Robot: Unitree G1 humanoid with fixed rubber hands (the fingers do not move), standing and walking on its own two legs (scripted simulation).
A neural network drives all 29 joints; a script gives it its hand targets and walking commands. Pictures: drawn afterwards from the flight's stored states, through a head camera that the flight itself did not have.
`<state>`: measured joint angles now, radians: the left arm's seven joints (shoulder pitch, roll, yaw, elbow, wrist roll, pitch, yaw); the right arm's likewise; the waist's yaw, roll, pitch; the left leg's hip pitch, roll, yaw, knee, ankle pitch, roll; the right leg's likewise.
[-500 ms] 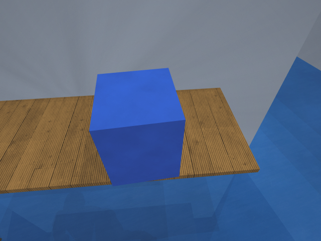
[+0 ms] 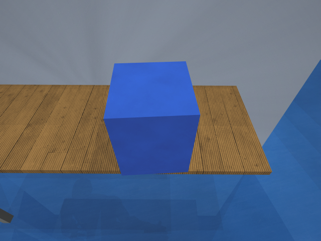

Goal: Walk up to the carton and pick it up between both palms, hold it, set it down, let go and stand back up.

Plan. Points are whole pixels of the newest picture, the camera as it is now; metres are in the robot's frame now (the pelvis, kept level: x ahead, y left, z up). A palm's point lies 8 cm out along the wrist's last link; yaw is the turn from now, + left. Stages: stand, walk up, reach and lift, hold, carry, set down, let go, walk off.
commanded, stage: walk up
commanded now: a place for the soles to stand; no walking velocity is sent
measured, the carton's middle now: (152, 120) +0.44 +0.03 +0.06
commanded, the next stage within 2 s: reach and lift in 1.66 s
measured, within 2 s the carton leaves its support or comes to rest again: neither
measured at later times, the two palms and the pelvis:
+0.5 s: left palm out of the picture +0.02 +0.25 -0.14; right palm out of the picture +0.06 -0.25 -0.13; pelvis +0.01 -0.01 +0.00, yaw +6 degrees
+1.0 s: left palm out of the picture +0.01 +0.24 -0.14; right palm out of the picture +0.10 -0.25 -0.14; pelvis +0.01 -0.01 +0.00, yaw +12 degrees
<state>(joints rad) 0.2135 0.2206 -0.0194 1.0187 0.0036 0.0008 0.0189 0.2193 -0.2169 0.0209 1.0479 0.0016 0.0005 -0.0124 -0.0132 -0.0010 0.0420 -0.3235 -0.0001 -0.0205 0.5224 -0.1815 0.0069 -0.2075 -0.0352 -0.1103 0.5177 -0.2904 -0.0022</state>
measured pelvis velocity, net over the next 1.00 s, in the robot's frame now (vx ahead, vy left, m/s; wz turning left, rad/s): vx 0.01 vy -0.01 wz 0.21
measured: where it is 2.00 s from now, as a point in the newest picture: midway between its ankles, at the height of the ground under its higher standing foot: outside the picture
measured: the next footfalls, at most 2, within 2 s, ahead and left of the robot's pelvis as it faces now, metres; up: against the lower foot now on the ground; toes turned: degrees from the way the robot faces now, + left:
none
